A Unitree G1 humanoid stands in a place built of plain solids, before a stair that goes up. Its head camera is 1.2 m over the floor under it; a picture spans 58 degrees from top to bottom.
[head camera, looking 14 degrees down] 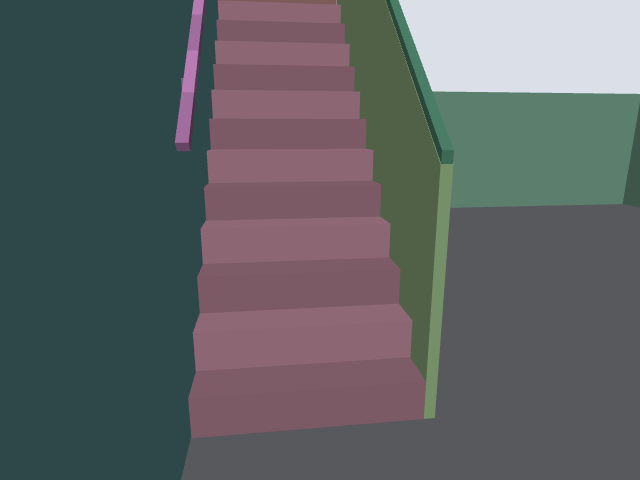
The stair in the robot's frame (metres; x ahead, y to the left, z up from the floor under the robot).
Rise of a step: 0.18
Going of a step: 0.20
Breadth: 0.97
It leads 7 degrees to the left of straight ahead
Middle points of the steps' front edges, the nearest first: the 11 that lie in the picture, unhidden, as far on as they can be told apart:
1.56 0.04 0.18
1.77 0.06 0.37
1.97 0.09 0.55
2.17 0.11 0.73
2.37 0.14 0.92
2.57 0.16 1.10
2.77 0.19 1.28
2.98 0.21 1.46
3.18 0.24 1.65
3.38 0.26 1.83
3.58 0.29 2.01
